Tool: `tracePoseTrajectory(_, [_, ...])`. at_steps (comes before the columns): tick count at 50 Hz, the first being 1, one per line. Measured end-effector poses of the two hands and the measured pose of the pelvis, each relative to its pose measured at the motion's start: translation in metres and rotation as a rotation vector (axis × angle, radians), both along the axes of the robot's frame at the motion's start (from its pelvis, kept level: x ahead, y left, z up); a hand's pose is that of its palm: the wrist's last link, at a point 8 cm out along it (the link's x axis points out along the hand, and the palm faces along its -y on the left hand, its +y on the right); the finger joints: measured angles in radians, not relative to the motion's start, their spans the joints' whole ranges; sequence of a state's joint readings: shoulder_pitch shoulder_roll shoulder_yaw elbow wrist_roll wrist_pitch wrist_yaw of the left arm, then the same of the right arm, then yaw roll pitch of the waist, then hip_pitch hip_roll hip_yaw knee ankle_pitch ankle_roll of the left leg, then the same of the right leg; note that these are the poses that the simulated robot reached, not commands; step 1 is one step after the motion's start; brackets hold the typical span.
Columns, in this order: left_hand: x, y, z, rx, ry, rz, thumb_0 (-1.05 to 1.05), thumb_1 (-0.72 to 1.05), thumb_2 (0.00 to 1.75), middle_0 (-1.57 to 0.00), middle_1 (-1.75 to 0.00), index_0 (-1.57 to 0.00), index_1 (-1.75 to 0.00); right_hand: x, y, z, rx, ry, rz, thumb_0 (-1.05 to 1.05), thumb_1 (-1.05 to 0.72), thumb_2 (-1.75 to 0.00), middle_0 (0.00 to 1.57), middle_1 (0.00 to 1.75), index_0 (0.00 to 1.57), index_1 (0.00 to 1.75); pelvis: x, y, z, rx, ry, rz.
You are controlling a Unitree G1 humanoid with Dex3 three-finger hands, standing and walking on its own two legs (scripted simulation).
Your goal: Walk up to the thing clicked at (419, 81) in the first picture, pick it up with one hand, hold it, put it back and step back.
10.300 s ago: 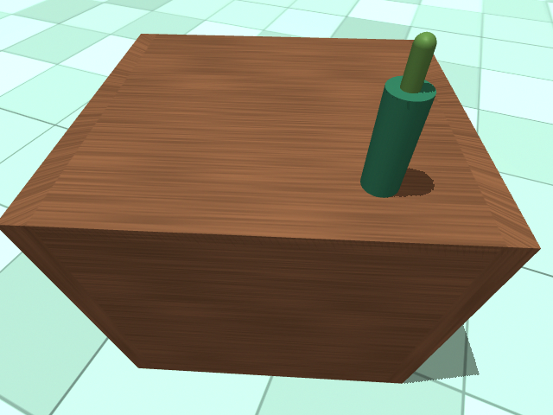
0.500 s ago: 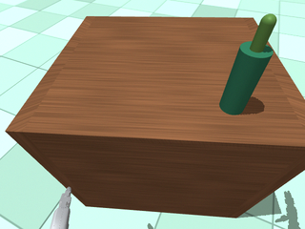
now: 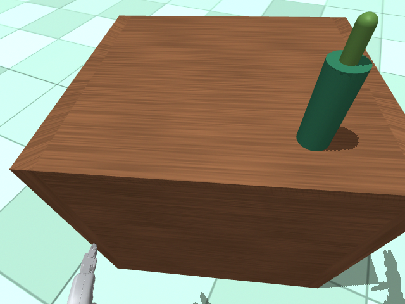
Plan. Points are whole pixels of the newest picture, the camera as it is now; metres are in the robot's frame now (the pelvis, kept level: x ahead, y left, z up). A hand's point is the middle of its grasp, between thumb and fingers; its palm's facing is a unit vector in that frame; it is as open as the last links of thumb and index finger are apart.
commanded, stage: go down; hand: right
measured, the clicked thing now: (335, 90) +0.49 -0.20 +0.17
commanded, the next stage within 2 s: approach in 0.38 s
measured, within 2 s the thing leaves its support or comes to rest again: neither
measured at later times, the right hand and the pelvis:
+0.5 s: hand out of the picture +0.38 -0.39 +0.22, palm faces +0.20 +0.98 +0.02, open 17.5 cm; pelvis +0.00 +0.00 +0.00, yaw +0 degrees
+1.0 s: hand (380, 145) +0.42 -0.30 +0.10, palm faces +0.09 +0.99 +0.06, open 17.5 cm; pelvis -0.01 +0.00 -0.01, yaw +0 degrees
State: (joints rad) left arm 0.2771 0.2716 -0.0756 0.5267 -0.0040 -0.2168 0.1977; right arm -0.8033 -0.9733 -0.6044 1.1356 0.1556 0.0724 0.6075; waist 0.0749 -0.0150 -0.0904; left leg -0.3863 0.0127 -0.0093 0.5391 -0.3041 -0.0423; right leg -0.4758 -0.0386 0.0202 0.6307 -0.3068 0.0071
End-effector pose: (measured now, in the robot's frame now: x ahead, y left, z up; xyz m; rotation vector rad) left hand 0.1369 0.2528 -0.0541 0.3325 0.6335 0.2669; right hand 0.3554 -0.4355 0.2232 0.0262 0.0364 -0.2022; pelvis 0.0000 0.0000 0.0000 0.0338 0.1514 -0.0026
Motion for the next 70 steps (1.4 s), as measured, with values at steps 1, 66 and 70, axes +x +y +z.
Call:
tracePoseTrajectory(1, [-0.002,0.000,0.000,-0.003,0.004,-0.001,-0.01,-0.53,0.06,-0.05,-0.05,-0.05,-0.05,-0.001,-0.001,-0.002,0.000,0.010,-0.004,-0.02,0.58,-0.06,0.04,0.05,0.05,0.05,0.000,0.000,0.000,0.000,0.000,0.000])
tracePoseTrajectory(66, [-0.025,-0.002,-0.005,-0.047,-0.037,-0.004,-0.01,-0.52,0.04,-0.07,-0.07,-0.08,-0.06,0.080,0.155,-0.131,0.033,0.017,0.078,-0.02,0.51,-0.06,0.03,0.04,0.04,0.04,-0.023,-0.001,-0.029,0.005,0.096,0.030])
tracePoseTrajectory(70, [-0.040,-0.001,-0.007,-0.071,-0.013,0.012,0.00,-0.52,0.04,-0.06,-0.07,-0.07,-0.05,0.079,0.156,-0.128,0.030,0.000,0.034,-0.02,0.53,-0.05,0.04,0.04,0.04,0.04,-0.023,0.002,-0.030,0.002,0.086,0.031])
